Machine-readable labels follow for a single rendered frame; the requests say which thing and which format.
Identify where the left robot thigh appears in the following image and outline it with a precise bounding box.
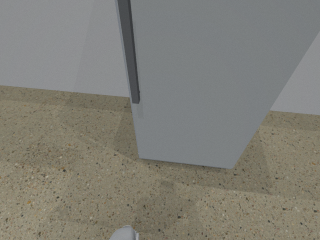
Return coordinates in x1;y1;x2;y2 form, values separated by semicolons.
109;227;140;240

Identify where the handle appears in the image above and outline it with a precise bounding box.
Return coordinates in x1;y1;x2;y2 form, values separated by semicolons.
117;0;140;104

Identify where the fridge door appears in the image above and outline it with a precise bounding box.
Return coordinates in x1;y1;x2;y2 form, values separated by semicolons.
116;0;320;169

